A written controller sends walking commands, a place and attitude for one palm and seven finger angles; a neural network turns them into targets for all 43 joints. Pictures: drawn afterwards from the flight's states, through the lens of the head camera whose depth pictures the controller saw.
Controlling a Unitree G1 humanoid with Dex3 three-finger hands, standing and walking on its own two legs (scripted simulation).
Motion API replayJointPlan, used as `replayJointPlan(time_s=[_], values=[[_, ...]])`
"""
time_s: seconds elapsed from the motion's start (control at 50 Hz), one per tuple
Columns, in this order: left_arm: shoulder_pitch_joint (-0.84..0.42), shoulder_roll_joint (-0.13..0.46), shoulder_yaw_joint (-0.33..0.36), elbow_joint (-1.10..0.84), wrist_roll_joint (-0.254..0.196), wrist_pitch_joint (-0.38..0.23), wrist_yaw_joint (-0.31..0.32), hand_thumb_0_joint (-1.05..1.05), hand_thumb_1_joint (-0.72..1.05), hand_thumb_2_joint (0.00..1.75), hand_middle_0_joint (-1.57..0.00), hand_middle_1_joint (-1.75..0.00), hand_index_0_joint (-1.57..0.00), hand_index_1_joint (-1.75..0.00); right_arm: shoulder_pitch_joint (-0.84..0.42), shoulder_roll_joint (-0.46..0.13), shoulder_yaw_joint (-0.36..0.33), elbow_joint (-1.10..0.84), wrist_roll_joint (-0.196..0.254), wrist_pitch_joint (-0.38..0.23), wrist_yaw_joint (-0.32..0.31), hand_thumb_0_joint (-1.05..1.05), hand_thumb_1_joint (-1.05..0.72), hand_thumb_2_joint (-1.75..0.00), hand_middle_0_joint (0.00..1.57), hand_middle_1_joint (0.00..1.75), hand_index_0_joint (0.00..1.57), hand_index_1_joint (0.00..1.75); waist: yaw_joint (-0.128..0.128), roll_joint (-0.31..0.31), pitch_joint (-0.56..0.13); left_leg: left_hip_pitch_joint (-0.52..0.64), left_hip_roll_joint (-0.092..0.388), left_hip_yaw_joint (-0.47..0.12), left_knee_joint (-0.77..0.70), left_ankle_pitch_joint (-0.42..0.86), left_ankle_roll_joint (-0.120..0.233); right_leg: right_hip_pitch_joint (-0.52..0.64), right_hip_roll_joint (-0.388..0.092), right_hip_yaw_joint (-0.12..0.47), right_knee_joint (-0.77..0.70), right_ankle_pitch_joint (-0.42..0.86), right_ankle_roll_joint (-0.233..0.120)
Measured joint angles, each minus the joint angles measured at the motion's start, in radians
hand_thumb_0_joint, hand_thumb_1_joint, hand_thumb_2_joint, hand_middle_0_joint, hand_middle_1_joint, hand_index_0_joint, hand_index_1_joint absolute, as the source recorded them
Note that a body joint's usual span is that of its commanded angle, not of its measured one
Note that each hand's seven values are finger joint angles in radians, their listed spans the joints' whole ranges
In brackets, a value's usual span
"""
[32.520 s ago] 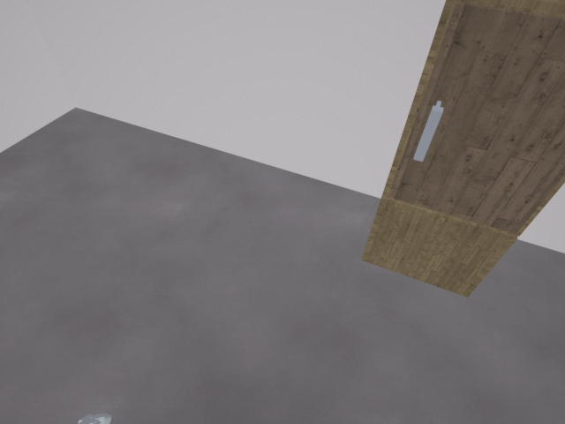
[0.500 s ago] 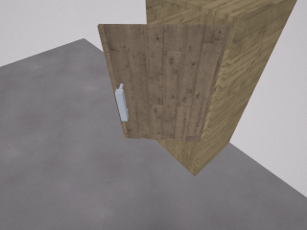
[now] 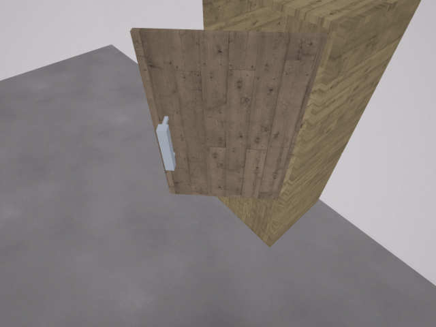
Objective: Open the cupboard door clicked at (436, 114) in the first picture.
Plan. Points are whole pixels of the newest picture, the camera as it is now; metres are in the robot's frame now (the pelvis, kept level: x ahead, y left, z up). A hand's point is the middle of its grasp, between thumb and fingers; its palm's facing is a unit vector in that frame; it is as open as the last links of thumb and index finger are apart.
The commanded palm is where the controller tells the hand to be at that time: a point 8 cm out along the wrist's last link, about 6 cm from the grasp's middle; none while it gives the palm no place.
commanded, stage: look again from close up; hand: left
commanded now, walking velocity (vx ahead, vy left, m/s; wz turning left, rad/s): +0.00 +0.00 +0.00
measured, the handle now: (168, 143) +0.59 +0.18 -0.06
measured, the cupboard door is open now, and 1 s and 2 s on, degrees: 44 44 44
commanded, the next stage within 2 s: raise the hand with hooked fingers in 0.12 s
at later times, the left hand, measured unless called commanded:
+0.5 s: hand (127, 281) +0.20 +0.18 -0.03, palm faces +0.10 -1.00 +0.00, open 7.8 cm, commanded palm +0.13 +0.24 -0.07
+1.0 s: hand (109, 298) +0.18 +0.22 -0.07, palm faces -0.04 -1.00 -0.04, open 10.7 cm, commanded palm +0.16 +0.28 -0.06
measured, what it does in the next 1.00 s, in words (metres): lowers itself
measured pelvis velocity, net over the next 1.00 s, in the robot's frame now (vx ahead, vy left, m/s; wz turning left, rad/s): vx -0.04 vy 0.01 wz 0.04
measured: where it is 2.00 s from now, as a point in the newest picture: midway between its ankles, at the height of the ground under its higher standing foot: outside the picture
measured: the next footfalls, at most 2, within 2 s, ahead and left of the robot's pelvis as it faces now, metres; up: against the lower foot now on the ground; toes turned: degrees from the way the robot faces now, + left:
none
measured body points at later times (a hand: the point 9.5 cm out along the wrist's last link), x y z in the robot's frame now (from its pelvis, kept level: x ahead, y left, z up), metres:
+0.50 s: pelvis -0.01 -0.01 -0.05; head +0.02 +0.00 +0.40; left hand +0.19 +0.23 -0.02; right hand +0.18 -0.27 -0.10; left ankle -0.02 +0.11 -0.74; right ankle +0.02 -0.11 -0.74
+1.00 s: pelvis -0.04 +0.01 -0.11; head +0.04 +0.02 +0.34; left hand +0.18 +0.28 -0.06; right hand +0.14 -0.20 -0.20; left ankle -0.02 +0.12 -0.74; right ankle +0.02 -0.11 -0.74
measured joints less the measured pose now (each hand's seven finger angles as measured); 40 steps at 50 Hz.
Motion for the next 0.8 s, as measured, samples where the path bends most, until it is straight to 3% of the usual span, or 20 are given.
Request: replayJointPlan(time_s=[0.24,0.26,0.28,0.34,0.4,0.5,0.54,0.56,0.62,0.7,0.8], values=[[0.011,-0.008,0.001,0.007,0.004,-0.007,0.007,0.01,0.92,0.9,-0.2,-0.3,-0.2,-0.29,-0.047,-0.017,-0.008,-0.011,0.002,0.0,-0.005,0.01,-0.92,-0.9,0.2,0.3,0.2,0.3,0.013,0.005,-0.008,0.0,0.014,-0.008,0.017,-0.016,-0.008,0.012,0.012,-0.009,-0.004,-0.009,-0.003],[0.058,-0.005,0.012,-0.14,-0.039,0.053,0.012,0.01,0.93,0.9,-0.2,-0.3,-0.2,-0.3,-0.036,-0.025,-0.003,-0.055,0.017,-0.005,-0.011,0.01,-0.92,-0.9,0.2,0.3,0.2,0.3,0.012,0.005,-0.002,-0.008,0.017,-0.008,0.035,-0.025,-0.008,0.008,0.013,-0.009,0.004,-0.012,-0.003],[0.118,0.004,0.027,-0.32,-0.071,0.068,0.02,0.02,0.94,0.9,-0.2,-0.3,-0.21,-0.3,-0.014,-0.034,0.001,-0.103,0.029,-0.043,-0.025,0.02,-0.92,-0.9,0.2,0.3,0.2,0.3,0.017,0.001,-0.001,-0.009,0.014,-0.007,0.04,-0.03,-0.006,0.002,0.01,-0.008,0.018,-0.018,-0.004],[0.2,0.017,0.038,-0.69,-0.145,-0.009,0.054,0.03,0.93,0.89,-0.2,-0.31,-0.21,-0.31,0.015,-0.073,-0.009,-0.217,0.057,-0.165,-0.053,0.02,-0.92,-0.9,0.2,0.3,0.2,0.3,0.007,0.011,-0.024,-0.043,0.002,-0.028,0.077,-0.041,-0.002,-0.022,-0.007,-0.027,0.059,-0.043,-0.001],[0.133,0.013,0.084,-0.813,-0.187,-0.168,0.001,0.03,0.89,0.88,-0.2,-0.33,-0.2,-0.33,-0.026,-0.114,-0.032,-0.323,0.046,-0.232,-0.047,0.02,-0.92,-0.9,0.2,0.3,0.2,0.3,-0.016,0.013,-0.067,-0.164,-0.006,-0.048,0.179,-0.071,0.001,-0.13,-0.025,-0.043,0.152,-0.076,0.001],[0.043,0.007,0.154,-0.823,-0.246,-0.514,-0.241,0.01,0.78,0.84,-0.21,-0.39,-0.21,-0.39,-0.126,-0.147,-0.08,-0.492,0.032,-0.29,0.004,0.01,-0.91,-0.9,0.2,0.3,0.2,0.3,-0.009,-0.035,-0.147,-0.435,0.006,-0.032,0.434,-0.17,-0.001,-0.416,-0.034,-0.014,0.41,-0.165,-0.011],[0.04,0.015,0.167,-0.812,-0.254,-0.607,-0.357,0.01,0.74,0.82,-0.21,-0.42,-0.21,-0.41,-0.158,-0.158,-0.094,-0.55,0.034,-0.295,0.021,0.01,-0.91,-0.9,0.2,0.3,0.19,0.3,-0.001,-0.054,-0.167,-0.536,0.013,-0.034,0.546,-0.217,-0.006,-0.518,-0.034,-0.007,0.517,-0.206,-0.013],[0.047,0.021,0.172,-0.812,-0.262,-0.622,-0.402,0.01,0.71,0.81,-0.21,-0.43,-0.21,-0.43,-0.171,-0.163,-0.098,-0.576,0.037,-0.292,0.025,0.01,-0.91,-0.9,0.2,0.3,0.19,0.3,0.003,-0.061,-0.174,-0.579,0.016,-0.035,0.596,-0.237,0.001,-0.562,-0.034,-0.005,0.565,-0.226,-0.017],[0.088,0.031,0.187,-0.845,-0.294,-0.574,-0.47,0.01,0.64,0.78,-0.22,-0.47,-0.22,-0.47,-0.196,-0.166,-0.104,-0.641,0.044,-0.27,0.021,0.01,-0.91,-0.9,0.2,0.3,0.19,0.3,0.019,-0.07,-0.18,-0.676,0.025,-0.046,0.718,-0.292,-0.008,-0.652,-0.035,-0.009,0.675,-0.272,-0.019],[0.16,0.039,0.207,-0.964,-0.306,-0.491,-0.435,0.01,0.54,0.74,-0.23,-0.53,-0.23,-0.53,-0.199,-0.14,-0.085,-0.673,0.041,-0.245,0.005,0.01,-0.91,-0.9,0.19,0.3,0.19,0.3,0.041,-0.052,-0.171,-0.746,0.036,-0.078,0.814,-0.331,-0.006,-0.7,-0.029,-0.036,0.74,-0.301,-0.023],[0.143,0.071,0.213,-1.08,-0.294,-0.46,-0.415,0.01,0.42,0.7,-0.23,-0.61,-0.24,-0.6,-0.174,-0.089,-0.026,-0.633,0.034,-0.226,-0.009,0.01,-0.91,-0.9,0.2,0.3,0.2,0.3,0.054,-0.019,-0.161,-0.807,0.04,-0.114,0.861,-0.336,-0.004,-0.729,-0.027,-0.07,0.752,-0.297,-0.024]])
